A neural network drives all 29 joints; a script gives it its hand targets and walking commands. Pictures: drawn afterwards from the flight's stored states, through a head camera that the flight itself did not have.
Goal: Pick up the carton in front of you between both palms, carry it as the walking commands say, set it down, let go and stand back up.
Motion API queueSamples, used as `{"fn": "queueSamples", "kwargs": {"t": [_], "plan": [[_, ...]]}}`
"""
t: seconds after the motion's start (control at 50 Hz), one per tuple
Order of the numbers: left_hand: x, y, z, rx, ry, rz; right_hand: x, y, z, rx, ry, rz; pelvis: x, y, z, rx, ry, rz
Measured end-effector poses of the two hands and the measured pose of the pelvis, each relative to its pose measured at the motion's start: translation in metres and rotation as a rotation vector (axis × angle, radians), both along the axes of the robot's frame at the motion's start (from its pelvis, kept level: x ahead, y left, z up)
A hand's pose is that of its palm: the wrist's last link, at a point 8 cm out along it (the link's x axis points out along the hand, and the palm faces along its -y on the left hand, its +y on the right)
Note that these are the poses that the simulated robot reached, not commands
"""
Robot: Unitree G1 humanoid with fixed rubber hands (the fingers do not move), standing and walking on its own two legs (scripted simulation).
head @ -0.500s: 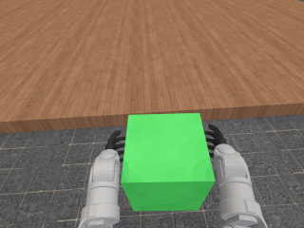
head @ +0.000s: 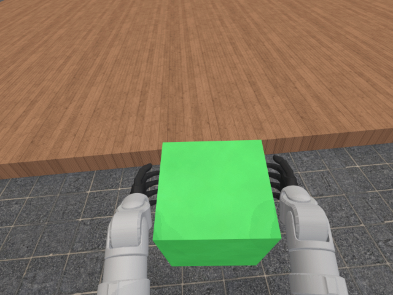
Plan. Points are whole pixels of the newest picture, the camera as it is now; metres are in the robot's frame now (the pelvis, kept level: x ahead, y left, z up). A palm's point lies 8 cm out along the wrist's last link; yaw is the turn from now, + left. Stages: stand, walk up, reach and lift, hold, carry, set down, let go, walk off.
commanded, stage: carry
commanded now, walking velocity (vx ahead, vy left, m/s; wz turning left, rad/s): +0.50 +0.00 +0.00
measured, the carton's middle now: (212, 208) +0.30 +0.00 +0.00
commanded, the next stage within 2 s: none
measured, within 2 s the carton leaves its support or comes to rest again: neither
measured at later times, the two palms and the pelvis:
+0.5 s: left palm (164, 133) +0.47 +0.12 +0.08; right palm (285, 132) +0.46 -0.18 +0.08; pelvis +0.24 -0.02 -0.01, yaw +0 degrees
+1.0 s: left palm (170, 71) +0.79 +0.13 +0.10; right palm (257, 64) +0.79 -0.17 +0.11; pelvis +0.56 -0.02 -0.02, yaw +0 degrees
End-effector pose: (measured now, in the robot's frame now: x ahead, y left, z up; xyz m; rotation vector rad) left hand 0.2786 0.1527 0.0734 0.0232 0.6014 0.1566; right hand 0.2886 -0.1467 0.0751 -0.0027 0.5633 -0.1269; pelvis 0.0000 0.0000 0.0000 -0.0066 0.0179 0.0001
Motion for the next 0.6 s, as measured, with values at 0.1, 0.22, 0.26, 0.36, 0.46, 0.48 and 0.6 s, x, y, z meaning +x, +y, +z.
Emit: {"fn": "queueSamples", "kwargs": {"t": [0.1, 0.22, 0.26, 0.36, 0.46, 0.48, 0.6], "plan": [[0.025, -0.008, 0.017, -0.020, -0.031, 0.007, 0.024, -0.008, 0.019, 0.022, -0.031, -0.013, 0.032, -0.006, 0.004, 0.018, 0.051, 0.037], [0.057, 0.009, 0.026, -0.056, -0.060, 0.051, 0.065, 0.009, 0.032, 0.035, -0.057, 0.002, 0.083, 0.004, -0.003, 0.044, 0.074, 0.013], [0.067, 0.010, 0.023, -0.062, -0.029, 0.060, 0.074, 0.010, 0.027, 0.040, -0.025, -0.005, 0.103, 0.006, -0.003, 0.041, 0.081, -0.008], [0.106, -0.004, 0.020, -0.084, 0.073, 0.023, 0.095, -0.005, 0.017, 0.082, 0.077, -0.081, 0.154, 0.003, 0.008, 0.004, 0.092, -0.017], [0.165, -0.024, 0.016, -0.082, 0.063, 0.023, 0.144, -0.027, 0.013, 0.102, 0.065, -0.132, 0.213, -0.012, 0.003, 0.000, 0.079, -0.013], [0.178, -0.027, 0.014, -0.077, 0.054, 0.032, 0.157, -0.031, 0.011, 0.105, 0.056, -0.135, 0.227, -0.016, -0.001, 0.000, 0.073, -0.011], [0.246, -0.039, -0.003, -0.074, 0.060, 0.102, 0.243, -0.045, -0.003, 0.110, 0.067, -0.088, 0.300, -0.042, -0.014, -0.010, 0.060, 0.034]]}}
